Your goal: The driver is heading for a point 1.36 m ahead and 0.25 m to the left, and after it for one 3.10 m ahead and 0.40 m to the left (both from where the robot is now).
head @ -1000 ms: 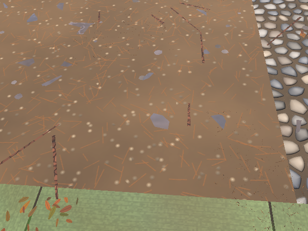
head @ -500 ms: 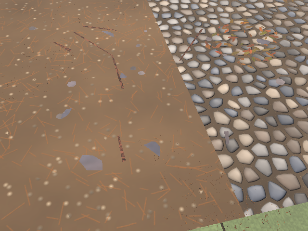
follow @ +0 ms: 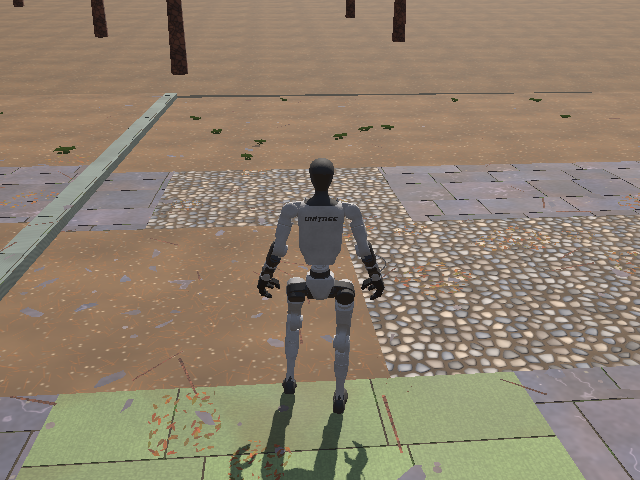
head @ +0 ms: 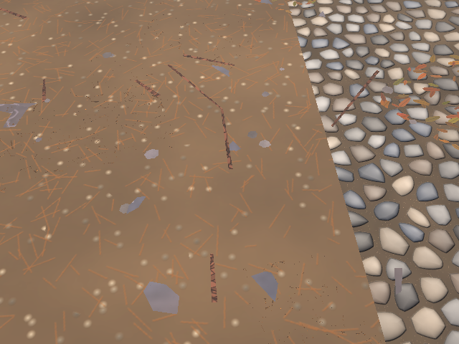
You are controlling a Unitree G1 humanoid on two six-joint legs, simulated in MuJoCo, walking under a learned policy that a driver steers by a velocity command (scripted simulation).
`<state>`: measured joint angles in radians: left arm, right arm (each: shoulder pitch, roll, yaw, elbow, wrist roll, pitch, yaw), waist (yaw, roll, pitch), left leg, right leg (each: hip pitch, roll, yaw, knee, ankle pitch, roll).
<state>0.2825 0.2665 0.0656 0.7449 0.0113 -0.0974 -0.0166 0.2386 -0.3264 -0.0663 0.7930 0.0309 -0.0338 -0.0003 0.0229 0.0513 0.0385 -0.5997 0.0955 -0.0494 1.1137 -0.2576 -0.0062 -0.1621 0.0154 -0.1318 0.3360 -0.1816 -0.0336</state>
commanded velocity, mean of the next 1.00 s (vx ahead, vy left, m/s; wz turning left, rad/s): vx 0.50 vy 0.00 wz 0.35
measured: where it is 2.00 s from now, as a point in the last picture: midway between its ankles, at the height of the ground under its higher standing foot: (195, 174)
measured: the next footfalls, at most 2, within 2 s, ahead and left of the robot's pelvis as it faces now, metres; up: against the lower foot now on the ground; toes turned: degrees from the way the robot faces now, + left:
left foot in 0.30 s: +0.32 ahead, +0.16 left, +0.00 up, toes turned +13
right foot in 0.78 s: +0.65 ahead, +0.06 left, +0.00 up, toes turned +26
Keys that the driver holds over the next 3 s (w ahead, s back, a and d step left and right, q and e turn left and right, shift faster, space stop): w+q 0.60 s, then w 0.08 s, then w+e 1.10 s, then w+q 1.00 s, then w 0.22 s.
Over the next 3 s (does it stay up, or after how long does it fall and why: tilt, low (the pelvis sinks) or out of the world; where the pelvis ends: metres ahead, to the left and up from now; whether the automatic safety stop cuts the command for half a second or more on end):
stays up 1.65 0.18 0.00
